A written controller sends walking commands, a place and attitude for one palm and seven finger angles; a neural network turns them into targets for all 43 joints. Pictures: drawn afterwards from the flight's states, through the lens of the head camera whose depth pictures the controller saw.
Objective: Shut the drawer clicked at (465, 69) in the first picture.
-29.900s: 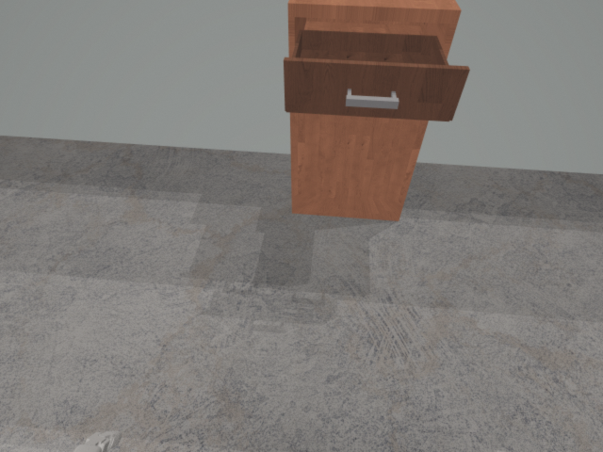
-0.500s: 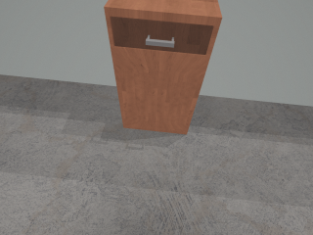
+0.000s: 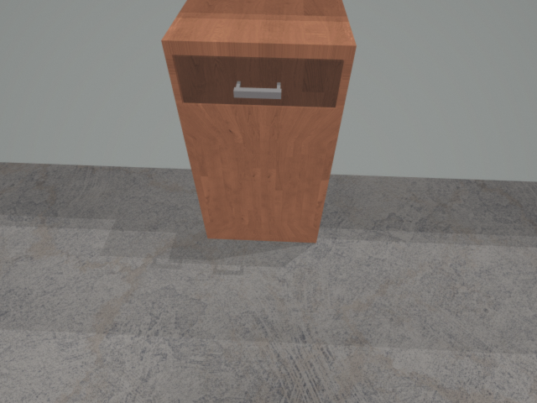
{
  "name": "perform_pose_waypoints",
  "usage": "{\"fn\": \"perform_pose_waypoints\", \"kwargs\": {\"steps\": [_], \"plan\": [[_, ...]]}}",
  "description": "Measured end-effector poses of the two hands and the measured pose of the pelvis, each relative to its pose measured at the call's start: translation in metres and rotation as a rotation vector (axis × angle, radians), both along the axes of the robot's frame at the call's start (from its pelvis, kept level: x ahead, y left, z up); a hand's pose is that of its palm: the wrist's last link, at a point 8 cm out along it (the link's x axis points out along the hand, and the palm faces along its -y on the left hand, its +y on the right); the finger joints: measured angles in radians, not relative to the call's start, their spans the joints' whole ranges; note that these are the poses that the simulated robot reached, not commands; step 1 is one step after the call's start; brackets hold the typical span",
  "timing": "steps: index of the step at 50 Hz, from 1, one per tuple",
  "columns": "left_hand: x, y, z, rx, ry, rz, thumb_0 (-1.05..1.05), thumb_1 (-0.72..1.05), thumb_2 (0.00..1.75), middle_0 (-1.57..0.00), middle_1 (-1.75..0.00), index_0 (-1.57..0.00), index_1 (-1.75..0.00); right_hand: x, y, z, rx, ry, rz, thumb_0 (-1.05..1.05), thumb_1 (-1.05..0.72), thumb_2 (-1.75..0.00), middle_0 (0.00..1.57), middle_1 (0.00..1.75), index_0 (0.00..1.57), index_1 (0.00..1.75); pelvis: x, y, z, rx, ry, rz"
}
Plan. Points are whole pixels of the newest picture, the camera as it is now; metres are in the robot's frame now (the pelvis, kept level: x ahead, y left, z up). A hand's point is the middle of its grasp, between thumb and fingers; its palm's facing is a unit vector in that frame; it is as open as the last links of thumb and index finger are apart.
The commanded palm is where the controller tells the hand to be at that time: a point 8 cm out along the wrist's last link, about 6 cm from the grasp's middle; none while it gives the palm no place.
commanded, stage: let the arm hang, fingers relaxed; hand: left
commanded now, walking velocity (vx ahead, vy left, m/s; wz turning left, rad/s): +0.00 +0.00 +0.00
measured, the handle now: (258, 89) +0.88 +0.07 +0.01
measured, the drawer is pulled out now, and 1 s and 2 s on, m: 0.00 0.00 0.00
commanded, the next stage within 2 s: look to check the result in 0.12 s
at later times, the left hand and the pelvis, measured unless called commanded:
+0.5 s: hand out of the picture +0.00 +0.15 -0.18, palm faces +0.05 -0.98 -0.18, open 7.4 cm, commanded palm none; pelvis +0.01 -0.01 +0.00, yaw +0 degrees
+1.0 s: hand out of the picture +0.02 +0.16 -0.17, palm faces +0.04 -0.98 -0.20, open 7.4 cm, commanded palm none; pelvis +0.01 -0.02 +0.00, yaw +0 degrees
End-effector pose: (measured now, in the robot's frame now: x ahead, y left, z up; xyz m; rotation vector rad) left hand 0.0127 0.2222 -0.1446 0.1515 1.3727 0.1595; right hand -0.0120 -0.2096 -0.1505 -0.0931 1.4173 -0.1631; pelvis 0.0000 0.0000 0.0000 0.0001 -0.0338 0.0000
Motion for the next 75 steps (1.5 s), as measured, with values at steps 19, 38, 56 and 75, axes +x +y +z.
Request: {"fn": "perform_pose_waypoints", "kwargs": {"steps": [19,38,56,75], "plan": [[-0.021,-0.020,-0.001,-0.021,0.079,0.033,0.00,0.91,0.90,-0.20,-0.30,-0.20,-0.30,-0.005,-0.004,-0.001,0.009,0.050,-0.015,0.01,-0.91,-0.89,0.20,0.30,0.20,0.30,0.008,-0.010,0.001,-0.003,0.001,0.000],[-0.006,-0.023,-0.001,-0.017,0.044,0.029,0.00,0.91,0.90,-0.20,-0.30,-0.20,-0.30,0.007,-0.013,0.000,-0.001,0.023,-0.011,0.00,-0.91,-0.89,0.20,0.30,0.20,0.30,0.012,-0.016,0.001,-0.005,0.000,-0.001],[0.004,-0.017,0.002,0.001,0.032,0.022,0.00,0.91,0.90,-0.20,-0.30,-0.20,-0.30,0.008,-0.022,0.001,-0.015,0.035,-0.004,0.00,-0.91,-0.89,0.20,0.30,0.20,0.30,0.014,-0.018,0.002,-0.003,0.002,0.001],[0.018,-0.007,0.005,0.019,0.004,0.011,0.00,0.90,0.90,-0.20,-0.30,-0.20,-0.30,0.030,-0.038,0.005,-0.047,-0.008,0.017,0.01,-0.91,-0.89,0.20,0.30,0.20,0.30,0.017,-0.019,0.003,-0.004,0.004,0.002]]}}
